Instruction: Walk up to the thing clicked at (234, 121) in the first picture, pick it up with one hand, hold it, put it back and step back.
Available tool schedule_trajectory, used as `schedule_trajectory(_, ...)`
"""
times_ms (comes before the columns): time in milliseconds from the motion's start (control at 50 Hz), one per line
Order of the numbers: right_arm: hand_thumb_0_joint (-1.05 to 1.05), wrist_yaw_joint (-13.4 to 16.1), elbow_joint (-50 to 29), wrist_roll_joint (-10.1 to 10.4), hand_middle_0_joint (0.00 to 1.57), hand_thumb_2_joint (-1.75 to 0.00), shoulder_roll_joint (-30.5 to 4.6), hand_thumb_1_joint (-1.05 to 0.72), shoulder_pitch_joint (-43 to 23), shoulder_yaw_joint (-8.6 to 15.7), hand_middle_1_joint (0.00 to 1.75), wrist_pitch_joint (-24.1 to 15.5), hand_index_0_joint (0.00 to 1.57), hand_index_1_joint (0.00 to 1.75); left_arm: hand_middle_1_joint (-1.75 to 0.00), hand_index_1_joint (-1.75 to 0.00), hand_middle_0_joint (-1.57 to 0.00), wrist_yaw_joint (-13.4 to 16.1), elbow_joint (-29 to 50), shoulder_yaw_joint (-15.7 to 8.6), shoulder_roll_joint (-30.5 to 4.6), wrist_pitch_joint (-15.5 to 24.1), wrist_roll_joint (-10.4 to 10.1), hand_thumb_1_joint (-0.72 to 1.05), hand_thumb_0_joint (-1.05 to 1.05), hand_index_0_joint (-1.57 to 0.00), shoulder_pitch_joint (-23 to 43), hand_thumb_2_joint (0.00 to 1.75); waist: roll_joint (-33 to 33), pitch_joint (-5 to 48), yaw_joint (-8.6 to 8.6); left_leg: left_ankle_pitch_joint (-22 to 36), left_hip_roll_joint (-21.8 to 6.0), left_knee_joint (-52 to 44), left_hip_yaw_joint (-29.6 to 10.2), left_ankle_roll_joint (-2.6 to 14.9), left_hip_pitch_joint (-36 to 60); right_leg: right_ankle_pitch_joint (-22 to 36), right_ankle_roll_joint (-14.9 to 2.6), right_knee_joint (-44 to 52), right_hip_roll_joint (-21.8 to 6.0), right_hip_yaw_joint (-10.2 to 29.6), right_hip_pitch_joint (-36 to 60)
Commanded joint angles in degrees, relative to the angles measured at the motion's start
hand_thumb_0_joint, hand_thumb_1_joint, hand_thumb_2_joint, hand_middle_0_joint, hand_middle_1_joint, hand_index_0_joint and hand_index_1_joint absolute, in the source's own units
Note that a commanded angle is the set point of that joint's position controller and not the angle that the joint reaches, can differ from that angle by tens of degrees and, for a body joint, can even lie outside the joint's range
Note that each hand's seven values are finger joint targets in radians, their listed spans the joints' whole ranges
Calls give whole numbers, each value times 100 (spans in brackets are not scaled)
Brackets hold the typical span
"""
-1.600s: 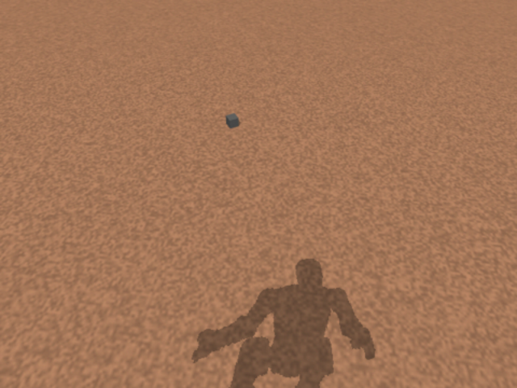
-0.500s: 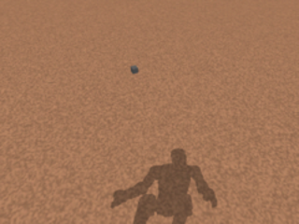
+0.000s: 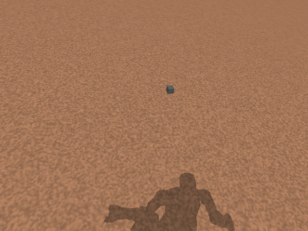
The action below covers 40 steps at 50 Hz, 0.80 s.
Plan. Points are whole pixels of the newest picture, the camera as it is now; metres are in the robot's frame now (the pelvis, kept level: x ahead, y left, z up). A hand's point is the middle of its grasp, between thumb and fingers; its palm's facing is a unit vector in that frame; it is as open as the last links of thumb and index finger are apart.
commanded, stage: walk up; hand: left
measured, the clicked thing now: (170, 89) +1.59 -0.29 -0.74
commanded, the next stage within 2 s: none
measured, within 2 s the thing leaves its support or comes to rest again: neither
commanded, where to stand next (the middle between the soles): +1.31 -0.64 m, yaw +20 degrees
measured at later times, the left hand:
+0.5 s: hand (102, 177) +0.32 +0.15 -0.12, palm faces +0.16 -0.93 -0.34, open 7.4 cm
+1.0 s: hand (126, 120) +0.60 +0.09 -0.15, palm faces +0.14 -0.94 -0.30, open 7.4 cm
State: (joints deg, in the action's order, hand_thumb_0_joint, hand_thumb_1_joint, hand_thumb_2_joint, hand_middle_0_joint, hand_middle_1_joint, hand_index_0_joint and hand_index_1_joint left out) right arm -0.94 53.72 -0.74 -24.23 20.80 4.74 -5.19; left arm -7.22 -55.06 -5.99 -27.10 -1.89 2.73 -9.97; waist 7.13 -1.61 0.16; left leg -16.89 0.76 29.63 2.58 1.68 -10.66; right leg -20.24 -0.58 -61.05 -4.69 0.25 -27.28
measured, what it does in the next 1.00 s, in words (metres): walks ahead: right foot, then left foot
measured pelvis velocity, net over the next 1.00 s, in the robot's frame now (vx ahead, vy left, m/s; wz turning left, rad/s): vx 0.54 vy -0.20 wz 0.19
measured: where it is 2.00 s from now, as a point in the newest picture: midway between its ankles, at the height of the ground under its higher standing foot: (193, 146)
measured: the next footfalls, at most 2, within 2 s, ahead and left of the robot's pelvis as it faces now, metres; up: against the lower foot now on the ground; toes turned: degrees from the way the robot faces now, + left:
right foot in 0.26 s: +0.35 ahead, -0.22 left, +0.00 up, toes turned +0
left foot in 0.68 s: +0.55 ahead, -0.02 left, +0.00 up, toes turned +16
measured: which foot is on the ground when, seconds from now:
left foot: down 0.00-0.30, up 0.32-0.66, down 0.68-1.00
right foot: up 0.00-0.24, down 0.26-0.72, up 0.74-1.00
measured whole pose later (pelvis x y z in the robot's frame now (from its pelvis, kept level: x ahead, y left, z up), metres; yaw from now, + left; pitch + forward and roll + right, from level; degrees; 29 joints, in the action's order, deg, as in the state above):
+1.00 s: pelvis +0.54 -0.20 -0.01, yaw +11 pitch -2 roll +2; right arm 1.4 48.1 -0.5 -23.6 22.2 1.6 -7.3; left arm -6.7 -44.2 -6.2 -27.1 -2.3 1.6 -12.0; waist 7.2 -5.2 -0.1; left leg -18.4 -5.3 34.1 3.3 -2.2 -13.3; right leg -18.2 0.2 -54.7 -8.9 4.3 -33.1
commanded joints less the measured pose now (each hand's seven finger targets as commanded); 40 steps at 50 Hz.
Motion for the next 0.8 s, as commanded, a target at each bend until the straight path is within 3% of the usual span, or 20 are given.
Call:
schedule_trajectory(0,0,129,-525,65,20,-90,-1740,-90,-180,394,30,-323,20,30,-30,-30,-20,-77,688,-239,-1047,184,-47,90,0,-20,421,90,-1200,-474,89,-1452,-1538,-2025,-1816,947,13,651,183,631,-447,409,-903)
schedule_trajectory(100,0,111,-474,53,20,-90,-1793,-90,178,384,30,-365,20,30,-30,-30,-20,-127,1033,-202,-844,254,-63,90,0,-20,1193,90,-1357,-647,-202,-24,-1223,-1751,-1116,856,-21,1229,161,1821,-353,68,-654)
schedule_trajectory(160,0,156,-563,23,20,-90,-1777,-90,218,378,30,-335,20,30,-30,-30,-20,-100,1136,-210,-697,333,-106,90,0,-20,1294,90,-1457,-279,-186,2031,-1281,-1135,-855,735,253,1247,27,2483,-211,-203,33)
schedule_trajectory(200,0,217,-654,-9,20,-90,-1815,-90,35,386,30,-282,20,30,-30,-30,-20,-57,1043,-304,-751,330,-127,90,0,-20,870,90,-1507,76,124,2952,-1339,-485,-756,628,109,905,-83,2442,-15,-395,911)
schedule_trajectory(240,0,257,-717,-3,20,-90,-1594,-90,-64,285,30,-218,20,30,-30,-30,-20,60,638,-529,-1045,364,-121,90,0,-20,-748,90,-726,830,996,3374,-980,1909,-407,371,-592,747,-309,2864,276,-406,2857)
schedule_trajectory(260,0,258,-763,22,20,-90,-1089,-90,198,120,30,-219,20,30,-30,-30,-20,151,445,-726,-1498,413,-38,90,0,-20,-1635,90,639,1145,1361,1823,-453,3768,-131,152,-1875,-496,-428,3293,-397,677,3878)
schedule_trajectory(280,0,284,-984,101,20,-90,-807,-90,374,1,30,-240,20,30,-30,-30,-20,203,490,-735,-1962,453,-70,90,0,-20,-1571,90,1850,1107,1060,-1215,386,4597,-51,157,-3275,-1636,-634,4621,-1722,3016,4223)
schedule_trajectory(300,0,374,-854,21,20,-90,-1279,-90,406,109,30,-197,20,30,-30,-30,-20,247,684,-712,-2025,442,-146,90,0,-20,-767,90,1472,1048,773,-1270,-81,5174,-317,194,-3295,-2264,-1123,5012,-2082,3850,3825)
schedule_trajectory(320,0,364,-716,34,20,-90,-1496,-90,53,147,30,-207,20,30,-30,-30,-20,275,899,-661,-1786,427,-188,90,0,-20,-344,90,872,675,694,-789,-412,5167,-491,230,-3189,-2047,-1202,4999,-1954,3473,3089)
schedule_trajectory(340,0,291,-616,145,20,-90,-1470,-90,-135,168,30,-219,20,30,-30,-30,-20,288,963,-565,-1495,448,-208,90,0,-20,-245,90,206,339,557,-403,-555,4798,-766,277,-2798,-1187,-1115,4785,-1555,2305,2393)
schedule_trajectory(380,0,179,-460,152,20,-90,-1234,-90,232,134,30,-192,20,30,-30,-30,-20,323,963,-394,-1049,525,-182,90,0,-20,-40,90,215,-29,210,-30,-716,3913,-563,279,-2282,119,-849,4479,-950,897,1608)
schedule_trajectory(400,0,138,-458,110,20,-90,-1166,-90,292,136,30,-164,20,30,-30,-30,-20,310,948,-362,-956,548,-160,90,0,-20,-72,90,261,-161,168,34,-697,3610,-471,222,-2151,506,-885,4492,-862,615,1358)
schedule_trajectory(500,0,10,-741,67,20,-90,-1054,-90,-284,148,30,-129,20,30,-30,-30,-20,212,1269,-291,-947,615,-90,90,0,-20,-135,90,212,-534,264,441,-645,1771,-51,-95,-2243,603,-1183,4878,-838,54,1267)
schedule_trajectory(560,0,19,-818,105,20,-90,-1018,-90,-427,179,30,-141,20,30,-30,-30,-20,158,1395,-254,-954,539,-69,90,0,-20,-239,90,12,-287,306,1155,-562,1001,234,-82,-1337,716,-1024,4514,-764,-203,1183)
schedule_trajectory(640,0,185,-610,85,20,-90,-1169,-90,463,276,30,-200,20,30,-30,-30,-20,206,1494,-189,-855,406,-109,90,0,-20,-607,90,-913,462,-72,1144,-34,324,563,146,617,2694,-702,2485,-460,-606,1152)
schedule_trajectory(660,0,251,-543,-2,20,-90,-1427,-90,984,370,30,-217,20,30,-30,-30,-20,246,1527,-119,-671,387,-110,90,0,-20,-820,90,-1359,672,-365,726,-330,183,91,380,1297,2477,-558,1349,-300,-652,642)
schedule_trajectory(700,0,410,-777,-73,20,-90,-2199,-90,1337,576,30,-212,20,30,-30,-30,-20,280,1596,-82,-494,317,-93,90,0,-20,-1202,90,-2141,1102,-379,-385,-2808,-624,-4257,1327,2366,-1531,-65,-1050,580,-216,-1415)
schedule_trajectory(720,0,458,-871,165,20,-90,-2250,-90,1080,617,30,-210,20,30,-30,-30,-20,332,1602,-277,-1289,218,-90,90,0,-20,-989,90,-1421,1196,-439,-592,-3281,-985,-5145,1835,2436,-1150,-101,-1636,268,678,-1674)
schedule_trajectory(740,0,482,-888,198,20,-90,-2013,-90,814,568,30,-209,20,30,-30,-30,-20,354,1557,-247,-1356,244,-37,90,0,-20,-659,90,-850,870,-454,-125,-3011,-1035,-4480,1703,1972,-775,-85,-1658,49,672,-1708)
schedule_trajectory(780,0,500,-950,178,20,-90,-1680,-90,472,330,30,-261,20,30,-30,-30,-20,326,1460,-243,-1079,290,-147,90,0,-20,-535,90,-618,439,-210,2194,-2247,-822,-2367,1140,867,-293,-42,-1432,-97,782,-1022)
